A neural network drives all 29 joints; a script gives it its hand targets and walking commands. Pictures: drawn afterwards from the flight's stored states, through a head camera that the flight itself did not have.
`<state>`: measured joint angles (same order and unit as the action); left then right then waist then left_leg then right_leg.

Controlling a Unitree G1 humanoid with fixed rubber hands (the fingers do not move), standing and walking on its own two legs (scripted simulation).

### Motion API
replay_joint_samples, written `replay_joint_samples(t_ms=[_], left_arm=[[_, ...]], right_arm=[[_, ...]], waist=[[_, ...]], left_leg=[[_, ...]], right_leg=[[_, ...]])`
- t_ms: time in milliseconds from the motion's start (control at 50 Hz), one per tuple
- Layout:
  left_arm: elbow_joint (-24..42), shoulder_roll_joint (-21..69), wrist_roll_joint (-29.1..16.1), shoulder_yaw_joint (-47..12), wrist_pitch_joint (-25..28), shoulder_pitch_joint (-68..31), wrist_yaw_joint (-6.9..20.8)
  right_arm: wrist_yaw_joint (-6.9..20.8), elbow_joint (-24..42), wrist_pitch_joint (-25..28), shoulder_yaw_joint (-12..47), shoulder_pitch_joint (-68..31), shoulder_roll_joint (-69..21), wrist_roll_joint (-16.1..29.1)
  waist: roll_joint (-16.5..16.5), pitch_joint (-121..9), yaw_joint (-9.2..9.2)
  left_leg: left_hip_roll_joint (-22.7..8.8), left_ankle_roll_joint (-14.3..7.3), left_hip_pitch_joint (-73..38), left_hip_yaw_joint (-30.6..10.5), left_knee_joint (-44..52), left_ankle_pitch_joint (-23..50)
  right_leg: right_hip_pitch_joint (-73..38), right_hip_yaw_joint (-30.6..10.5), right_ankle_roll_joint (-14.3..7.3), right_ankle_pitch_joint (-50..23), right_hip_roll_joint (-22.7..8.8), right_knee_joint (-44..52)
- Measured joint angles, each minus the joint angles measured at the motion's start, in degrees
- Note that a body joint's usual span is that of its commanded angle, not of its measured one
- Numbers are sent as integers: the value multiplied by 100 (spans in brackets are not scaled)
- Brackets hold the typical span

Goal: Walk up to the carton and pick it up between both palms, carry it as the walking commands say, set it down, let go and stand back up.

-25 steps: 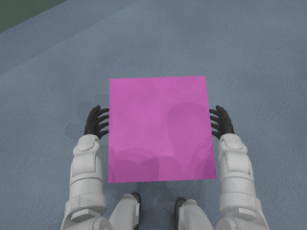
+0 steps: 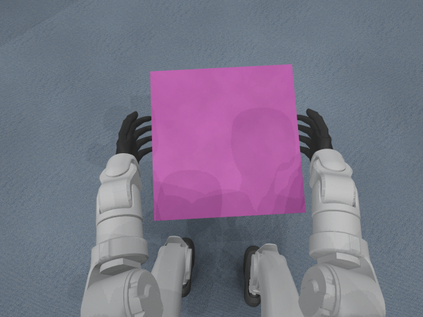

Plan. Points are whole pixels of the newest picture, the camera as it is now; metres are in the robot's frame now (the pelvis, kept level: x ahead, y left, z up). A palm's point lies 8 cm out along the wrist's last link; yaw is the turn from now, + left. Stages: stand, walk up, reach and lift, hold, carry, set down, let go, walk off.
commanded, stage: set down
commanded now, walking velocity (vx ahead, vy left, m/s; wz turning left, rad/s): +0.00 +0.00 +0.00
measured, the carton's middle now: (223, 148) +0.44 +0.02 -0.15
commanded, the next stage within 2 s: none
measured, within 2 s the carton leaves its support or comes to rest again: neither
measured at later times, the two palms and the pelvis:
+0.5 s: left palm (143, 154) +0.42 +0.19 -0.15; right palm (300, 152) +0.45 -0.15 -0.16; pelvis -0.01 +0.00 -0.08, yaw +0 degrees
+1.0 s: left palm (155, 156) +0.44 +0.19 -0.24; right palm (291, 153) +0.47 -0.16 -0.25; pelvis -0.03 +0.00 -0.16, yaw +0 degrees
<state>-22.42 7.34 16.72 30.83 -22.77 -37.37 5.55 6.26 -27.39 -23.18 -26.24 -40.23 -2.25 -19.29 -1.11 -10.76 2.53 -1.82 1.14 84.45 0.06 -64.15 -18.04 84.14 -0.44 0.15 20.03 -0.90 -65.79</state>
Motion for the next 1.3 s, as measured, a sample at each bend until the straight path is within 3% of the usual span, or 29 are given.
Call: replay_joint_samples(t_ms=[120, 400, 640, 1300], left_arm=[[-45, -68, -146, -62, 22, -101, -144], [-514, -275, -483, -218, 167, -531, -850], [-841, -509, -658, -208, 191, -1043, -599], [-1167, -902, -990, -147, 339, -2228, -830]], right_arm=[[-86, -109, 27, 90, -139, 95, 125], [-355, -489, 62, 243, -549, 257, 345], [-439, -878, 85, 223, -1085, 583, 510], [-661, -1366, 186, 586, -2413, 1203, 939]], waist=[[20, -212, 0], [98, -584, -8], [121, -526, 30], [175, 224, 33]], left_leg=[[16, 17, 632, -48, -466, -144], [47, 45, 1912, -152, -1564, -451], [69, 30, 2724, -167, -2345, -575], [117, 105, 4516, -236, -3958, -688]], right_leg=[[612, 25, -5, 158, -10, -461], [1844, 71, -4, 484, -18, -1532], [2638, 37, 29, 608, -10, -2294], [4458, -12, 24, 743, 53, -3958]])
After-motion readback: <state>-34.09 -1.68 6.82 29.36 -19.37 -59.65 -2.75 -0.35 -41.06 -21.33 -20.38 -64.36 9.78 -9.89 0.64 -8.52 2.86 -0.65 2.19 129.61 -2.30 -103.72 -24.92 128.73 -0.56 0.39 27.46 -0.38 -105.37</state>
